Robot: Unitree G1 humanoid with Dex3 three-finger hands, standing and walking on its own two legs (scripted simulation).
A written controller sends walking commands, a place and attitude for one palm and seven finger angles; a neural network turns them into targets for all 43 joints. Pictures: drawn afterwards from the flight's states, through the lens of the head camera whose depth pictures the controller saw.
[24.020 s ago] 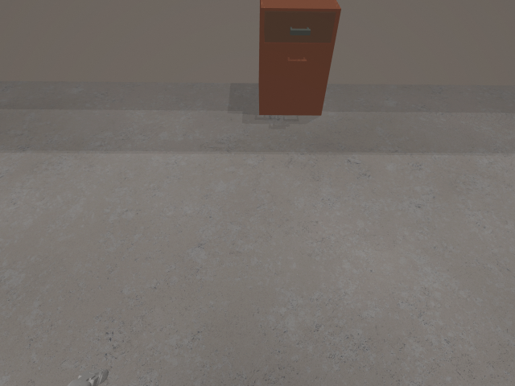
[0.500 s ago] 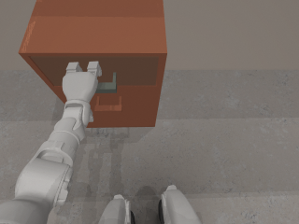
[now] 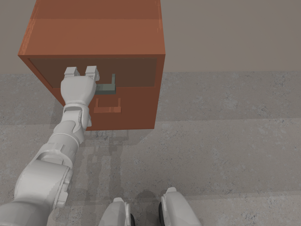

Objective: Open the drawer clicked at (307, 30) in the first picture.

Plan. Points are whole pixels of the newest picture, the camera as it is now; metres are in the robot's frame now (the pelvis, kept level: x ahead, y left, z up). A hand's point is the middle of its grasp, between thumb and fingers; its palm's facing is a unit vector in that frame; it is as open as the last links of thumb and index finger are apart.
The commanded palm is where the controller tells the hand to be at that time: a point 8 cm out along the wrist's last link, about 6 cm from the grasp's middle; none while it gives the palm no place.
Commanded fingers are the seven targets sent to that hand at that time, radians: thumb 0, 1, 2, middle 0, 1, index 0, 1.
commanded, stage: re-aim the fingers above the handle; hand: left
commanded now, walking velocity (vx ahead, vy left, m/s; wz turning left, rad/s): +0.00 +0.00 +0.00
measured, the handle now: (99, 83) +0.57 +0.13 -0.09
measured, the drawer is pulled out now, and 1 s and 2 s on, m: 0.00 0.00 0.00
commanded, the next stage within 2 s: lower the fingers behind the handle in 1.34 s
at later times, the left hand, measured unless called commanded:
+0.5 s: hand (78, 101) +0.47 +0.18 -0.05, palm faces -0.12 +0.01 -0.99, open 13.8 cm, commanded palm +0.46 +0.16 +0.01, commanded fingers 0.00 -0.50 0.30 -0.30 -1.20 -0.30 -1.20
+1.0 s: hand (81, 103) +0.47 +0.17 -0.05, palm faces -0.23 -0.03 -0.97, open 13.8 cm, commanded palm +0.47 +0.15 +0.02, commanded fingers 0.00 -0.50 0.30 -0.30 -1.20 -0.30 -1.20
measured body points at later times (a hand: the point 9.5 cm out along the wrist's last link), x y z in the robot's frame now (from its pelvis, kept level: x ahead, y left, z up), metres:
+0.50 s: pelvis +0.00 -0.01 +0.00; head +0.15 -0.02 +0.43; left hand +0.48 +0.18 +0.01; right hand +0.02 -0.27 -0.14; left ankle -0.01 +0.09 -0.64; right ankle +0.03 -0.11 -0.64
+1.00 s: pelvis +0.01 +0.00 +0.01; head +0.16 -0.02 +0.43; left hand +0.48 +0.17 +0.00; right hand +0.02 -0.26 -0.13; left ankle -0.01 +0.09 -0.64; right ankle +0.03 -0.11 -0.64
